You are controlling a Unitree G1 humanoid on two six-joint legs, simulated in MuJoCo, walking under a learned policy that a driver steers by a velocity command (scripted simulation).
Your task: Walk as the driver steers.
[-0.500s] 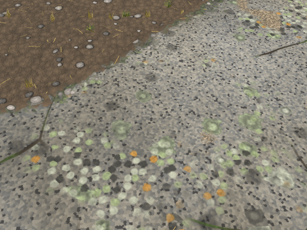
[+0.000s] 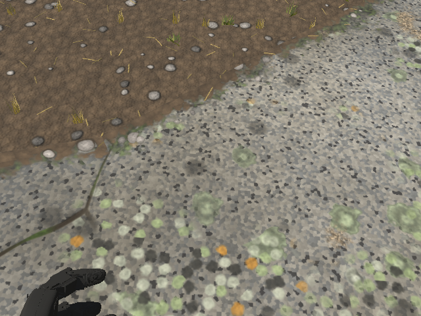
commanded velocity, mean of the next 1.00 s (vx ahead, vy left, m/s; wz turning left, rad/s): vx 0.10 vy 0.00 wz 0.00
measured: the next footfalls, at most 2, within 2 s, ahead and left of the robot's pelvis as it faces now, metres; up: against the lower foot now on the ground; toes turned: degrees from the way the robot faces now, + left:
right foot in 0.04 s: +0.23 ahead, -0.11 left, +0.00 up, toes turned -2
left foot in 0.44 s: +0.28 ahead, +0.14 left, +0.00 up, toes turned -2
